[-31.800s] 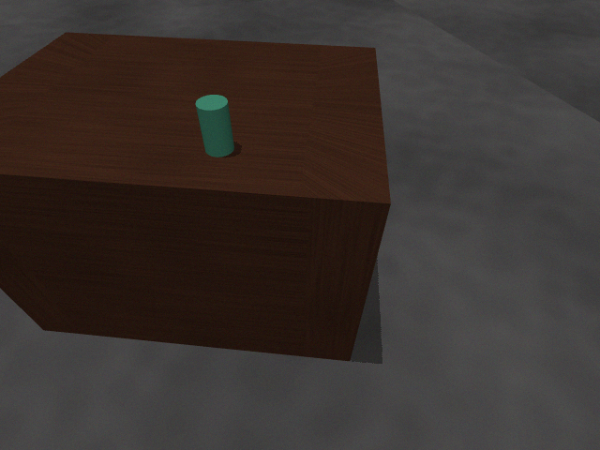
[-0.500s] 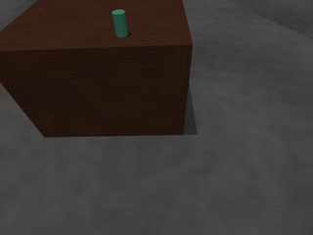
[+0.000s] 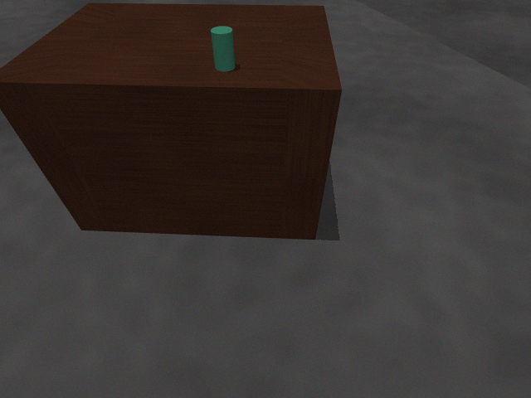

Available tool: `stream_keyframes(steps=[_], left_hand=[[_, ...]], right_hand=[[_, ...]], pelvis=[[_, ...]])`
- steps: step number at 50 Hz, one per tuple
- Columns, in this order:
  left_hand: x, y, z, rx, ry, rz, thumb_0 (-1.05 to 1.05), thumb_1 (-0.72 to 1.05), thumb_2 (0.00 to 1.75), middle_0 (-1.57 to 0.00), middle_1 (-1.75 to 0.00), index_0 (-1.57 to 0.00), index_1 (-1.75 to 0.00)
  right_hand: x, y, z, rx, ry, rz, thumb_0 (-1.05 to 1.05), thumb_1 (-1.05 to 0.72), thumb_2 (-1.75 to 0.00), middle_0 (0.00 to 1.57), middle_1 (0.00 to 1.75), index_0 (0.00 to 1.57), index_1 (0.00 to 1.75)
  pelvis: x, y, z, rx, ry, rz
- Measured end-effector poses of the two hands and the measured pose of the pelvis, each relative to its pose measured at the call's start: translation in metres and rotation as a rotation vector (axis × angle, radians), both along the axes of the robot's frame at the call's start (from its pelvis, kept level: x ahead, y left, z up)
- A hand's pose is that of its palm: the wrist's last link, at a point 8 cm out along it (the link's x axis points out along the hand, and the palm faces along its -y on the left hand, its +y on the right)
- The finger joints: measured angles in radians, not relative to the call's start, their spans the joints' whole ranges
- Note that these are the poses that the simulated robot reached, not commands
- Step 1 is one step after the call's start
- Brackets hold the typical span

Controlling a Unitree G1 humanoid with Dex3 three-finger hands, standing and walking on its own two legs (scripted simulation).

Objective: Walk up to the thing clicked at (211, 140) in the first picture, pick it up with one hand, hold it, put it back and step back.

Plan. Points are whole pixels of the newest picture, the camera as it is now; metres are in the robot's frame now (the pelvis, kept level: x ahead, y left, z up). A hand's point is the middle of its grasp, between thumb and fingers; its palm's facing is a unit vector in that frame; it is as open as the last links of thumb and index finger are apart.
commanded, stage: step back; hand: left
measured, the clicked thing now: (223, 49) +1.13 +0.18 +0.04
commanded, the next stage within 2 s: stand in 0.46 s
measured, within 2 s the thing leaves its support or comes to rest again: neither
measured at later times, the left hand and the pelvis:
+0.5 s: hand out of the picture +0.13 +0.28 -0.14, palm faces -0.03 -0.93 -0.35, open 7.4 cm; pelvis +0.04 +0.02 +0.01, yaw -2 degrees
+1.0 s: hand out of the picture +0.12 +0.26 -0.14, palm faces -0.07 -0.94 -0.33, open 7.4 cm; pelvis +0.03 +0.02 +0.02, yaw -2 degrees
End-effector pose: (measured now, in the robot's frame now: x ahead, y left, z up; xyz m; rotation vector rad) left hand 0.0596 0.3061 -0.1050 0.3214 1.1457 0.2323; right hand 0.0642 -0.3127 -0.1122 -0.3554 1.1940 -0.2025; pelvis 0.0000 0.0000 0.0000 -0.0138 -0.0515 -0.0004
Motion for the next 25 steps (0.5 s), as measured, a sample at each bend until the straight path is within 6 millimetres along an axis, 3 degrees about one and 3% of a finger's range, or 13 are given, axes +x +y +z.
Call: stream_keyframes(steps=[10, 17, 25], left_hand=[[0.029, 0.02, -0.016, -0.031, 0.046, 0.006, 0.01, 0.9, 0.9, -0.2, -0.3, -0.21, -0.3], [0.051, 0.023, -0.009, -0.025, 0.044, -0.01, 0.01, 0.91, 0.9, -0.2, -0.3, -0.21, -0.3], [0.068, 0.019, 0.002, -0.012, 0.032, -0.034, 0.01, 0.91, 0.9, -0.2, -0.3, -0.21, -0.3]], right_hand=[[0.036, 0.031, 0.006, -0.003, -0.013, 0.008, 0.01, -0.9, -0.9, 0.2, 0.3, 0.2, 0.3], [0.067, 0.048, 0.011, 0.034, -0.052, 0.006, 0.01, -0.9, -0.9, 0.2, 0.3, 0.2, 0.3], [0.087, 0.049, 0.014, 0.057, -0.091, -0.008, 0.01, -0.9, -0.9, 0.2, 0.3, 0.2, 0.3]], pelvis=[[0.021, 0.02, 0.0, 0.004, 0.009, -0.015], [0.032, 0.022, 0.007, 0.002, 0.017, -0.027], [0.035, 0.022, 0.013, 0.006, 0.016, -0.035]])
